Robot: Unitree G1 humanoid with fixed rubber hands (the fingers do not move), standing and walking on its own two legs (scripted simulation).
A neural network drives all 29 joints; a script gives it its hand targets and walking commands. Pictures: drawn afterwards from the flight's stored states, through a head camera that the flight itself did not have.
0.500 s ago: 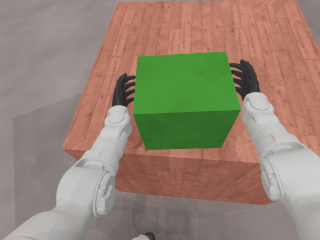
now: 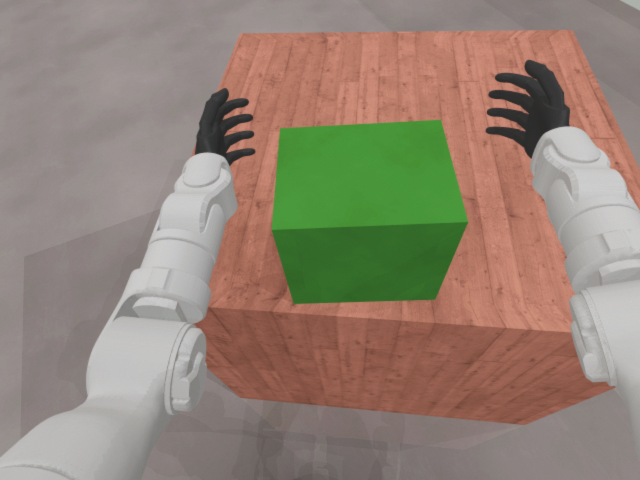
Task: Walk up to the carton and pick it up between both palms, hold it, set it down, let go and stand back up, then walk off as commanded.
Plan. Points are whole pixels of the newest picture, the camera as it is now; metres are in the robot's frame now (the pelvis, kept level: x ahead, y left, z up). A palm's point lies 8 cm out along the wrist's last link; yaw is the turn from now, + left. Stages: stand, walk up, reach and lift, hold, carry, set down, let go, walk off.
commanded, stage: set down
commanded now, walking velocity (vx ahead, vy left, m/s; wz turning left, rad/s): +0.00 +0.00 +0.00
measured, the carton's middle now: (361, 218) +0.45 +0.05 +0.03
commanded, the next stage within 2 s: none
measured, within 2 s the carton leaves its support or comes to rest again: neither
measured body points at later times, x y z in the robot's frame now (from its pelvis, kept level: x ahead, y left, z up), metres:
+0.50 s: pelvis +0.00 -0.01 +0.01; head +0.07 -0.01 +0.45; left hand +0.41 +0.23 +0.12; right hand +0.50 -0.15 +0.13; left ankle -0.01 +0.15 -0.74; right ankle +0.00 -0.11 -0.74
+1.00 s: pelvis +0.00 -0.01 +0.01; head +0.05 -0.01 +0.46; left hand +0.34 +0.21 +0.08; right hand +0.41 -0.17 +0.08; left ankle -0.01 +0.15 -0.74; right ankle +0.00 -0.11 -0.74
